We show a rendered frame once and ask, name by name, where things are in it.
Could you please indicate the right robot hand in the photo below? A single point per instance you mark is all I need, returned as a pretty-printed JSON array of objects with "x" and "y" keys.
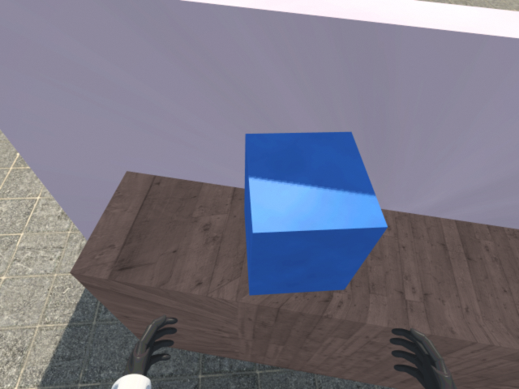
[{"x": 431, "y": 371}]

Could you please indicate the left robot hand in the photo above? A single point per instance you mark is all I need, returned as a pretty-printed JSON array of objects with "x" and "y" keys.
[{"x": 141, "y": 357}]

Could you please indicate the carton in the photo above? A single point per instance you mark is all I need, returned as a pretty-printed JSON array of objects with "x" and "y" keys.
[{"x": 311, "y": 214}]

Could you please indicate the pedestal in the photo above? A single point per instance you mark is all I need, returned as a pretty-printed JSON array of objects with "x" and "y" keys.
[{"x": 170, "y": 246}]

